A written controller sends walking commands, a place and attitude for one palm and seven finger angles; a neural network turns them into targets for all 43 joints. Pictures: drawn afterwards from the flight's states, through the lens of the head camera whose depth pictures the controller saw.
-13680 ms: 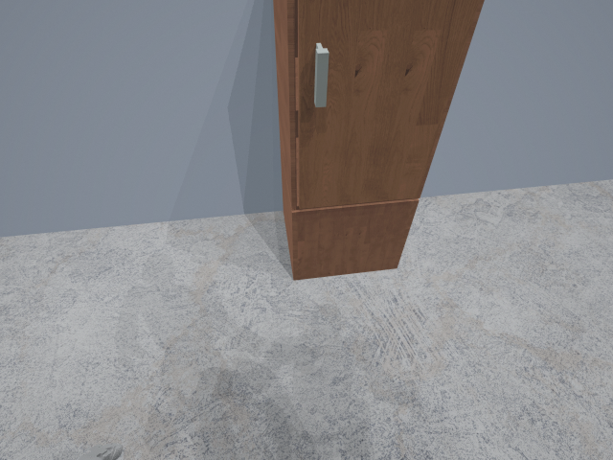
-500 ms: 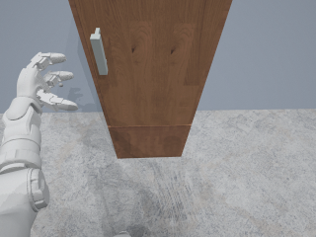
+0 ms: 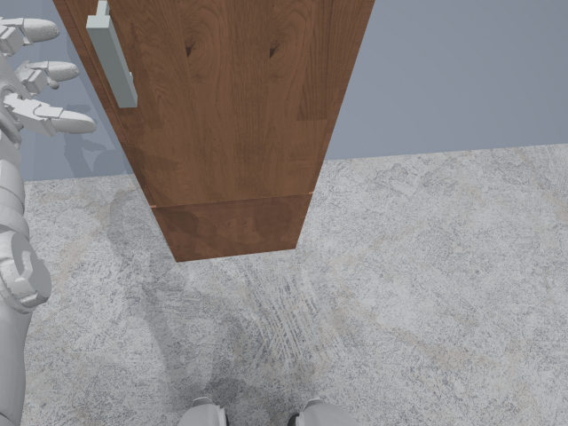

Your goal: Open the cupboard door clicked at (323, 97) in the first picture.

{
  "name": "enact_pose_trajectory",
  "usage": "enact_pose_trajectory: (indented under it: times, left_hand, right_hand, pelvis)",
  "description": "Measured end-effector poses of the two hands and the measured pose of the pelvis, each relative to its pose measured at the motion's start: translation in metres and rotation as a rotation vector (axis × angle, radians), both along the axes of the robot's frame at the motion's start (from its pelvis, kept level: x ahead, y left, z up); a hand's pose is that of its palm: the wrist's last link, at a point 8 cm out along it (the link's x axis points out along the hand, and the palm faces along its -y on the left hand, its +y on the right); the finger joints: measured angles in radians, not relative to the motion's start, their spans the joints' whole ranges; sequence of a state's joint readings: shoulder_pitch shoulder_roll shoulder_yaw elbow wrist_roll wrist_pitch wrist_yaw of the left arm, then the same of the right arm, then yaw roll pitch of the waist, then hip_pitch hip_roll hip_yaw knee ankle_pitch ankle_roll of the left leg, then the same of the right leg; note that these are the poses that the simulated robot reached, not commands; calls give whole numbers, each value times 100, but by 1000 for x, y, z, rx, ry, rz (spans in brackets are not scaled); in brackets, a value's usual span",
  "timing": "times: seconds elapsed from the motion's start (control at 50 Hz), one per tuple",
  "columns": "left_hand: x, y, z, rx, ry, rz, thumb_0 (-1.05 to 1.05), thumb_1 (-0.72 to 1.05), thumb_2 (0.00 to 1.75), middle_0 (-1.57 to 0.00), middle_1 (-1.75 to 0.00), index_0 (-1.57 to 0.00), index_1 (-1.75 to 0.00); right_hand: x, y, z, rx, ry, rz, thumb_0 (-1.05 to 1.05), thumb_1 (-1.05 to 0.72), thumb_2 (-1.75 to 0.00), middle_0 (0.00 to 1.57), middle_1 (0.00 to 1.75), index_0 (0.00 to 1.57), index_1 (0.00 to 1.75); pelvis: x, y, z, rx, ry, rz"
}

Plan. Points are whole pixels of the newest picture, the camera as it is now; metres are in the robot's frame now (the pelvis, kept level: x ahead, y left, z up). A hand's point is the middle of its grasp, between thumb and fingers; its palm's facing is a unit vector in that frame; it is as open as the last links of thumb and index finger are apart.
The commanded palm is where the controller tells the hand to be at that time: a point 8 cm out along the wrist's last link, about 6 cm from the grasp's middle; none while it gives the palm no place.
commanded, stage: move the hooked fingers beside the handle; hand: left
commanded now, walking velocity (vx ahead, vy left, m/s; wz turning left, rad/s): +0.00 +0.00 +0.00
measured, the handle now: (116, 56) +0.60 +0.18 +0.13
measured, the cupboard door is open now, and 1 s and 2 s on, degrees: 0 0 0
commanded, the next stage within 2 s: slide the fingers in behind the handle in 1.00 s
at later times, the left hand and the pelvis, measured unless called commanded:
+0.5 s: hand (53, 83) +0.54 +0.24 +0.14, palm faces +0.05 -1.00 +0.03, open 14.0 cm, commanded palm +0.52 +0.28 +0.13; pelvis +0.02 +0.01 +0.00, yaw -1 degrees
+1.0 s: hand (65, 78) +0.55 +0.23 +0.13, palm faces +0.06 -1.00 +0.01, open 14.0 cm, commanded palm +0.53 +0.27 +0.13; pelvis +0.01 +0.00 -0.01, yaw -1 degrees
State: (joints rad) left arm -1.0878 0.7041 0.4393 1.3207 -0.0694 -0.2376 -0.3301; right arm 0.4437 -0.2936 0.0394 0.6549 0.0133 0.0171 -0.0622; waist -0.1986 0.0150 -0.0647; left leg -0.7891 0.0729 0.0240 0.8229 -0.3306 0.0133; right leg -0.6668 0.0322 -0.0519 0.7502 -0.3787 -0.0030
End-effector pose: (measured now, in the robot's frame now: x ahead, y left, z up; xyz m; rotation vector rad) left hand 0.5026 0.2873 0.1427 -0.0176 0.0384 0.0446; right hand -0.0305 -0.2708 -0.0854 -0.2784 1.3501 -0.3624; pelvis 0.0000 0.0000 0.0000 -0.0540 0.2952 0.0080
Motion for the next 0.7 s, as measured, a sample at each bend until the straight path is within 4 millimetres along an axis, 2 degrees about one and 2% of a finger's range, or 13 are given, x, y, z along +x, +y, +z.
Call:
enact_pose_trajectory:
  times: [0.16, 0.3, 0.4, 0.5, 0.62, 0.7]
  left_hand:
    - [23, -6, -2, -4, 13, -4, -1, -50, 30, -30, -120, -30, -120]
    - [26, -3, -11, -9, 15, 5, -1, -50, 30, -30, -120, -30, -120]
    - [19, 5, -11, 10, -2, 14, -1, -50, 30, -30, -120, -30, -120]
    - [12, 6, -8, -10, -5, 3, -1, -50, 30, -30, -120, -30, -120]
    - [7, 2, -10, -1, 9, 1, -1, -50, 30, -30, -120, -30, -120]
    - [8, -4, -10, -5, 4, 1, -1, -50, 30, -30, -120, -30, -120]
  right_hand:
    - [-22, 11, 1, 19, 90, -33, 0, -91, -90, 21, 30, 20, 30]
    - [-24, 20, 1, 44, 106, -63, 0, -90, -90, 21, 30, 20, 30]
    - [-12, 21, 0, 50, 90, -57, 0, -90, -90, 21, 30, 20, 30]
    - [8, 17, -2, 48, 58, -24, 0, -90, -90, 21, 30, 20, 30]
    - [33, 11, -4, 33, -7, 23, 0, -91, -90, 21, 30, 20, 30]
    - [41, 8, -5, 27, -34, 45, 0, -91, -90, 21, 30, 20, 30]
  pelvis:
    - [6, 3, -2, -6, 35, -6]
    - [14, 5, -1, -4, 40, -26]
    - [18, 5, 0, -6, 33, -23]
    - [20, 6, 1, -8, 19, -9]
    - [17, 6, 0, -9, 12, 4]
    - [13, 6, -2, -9, 12, 10]
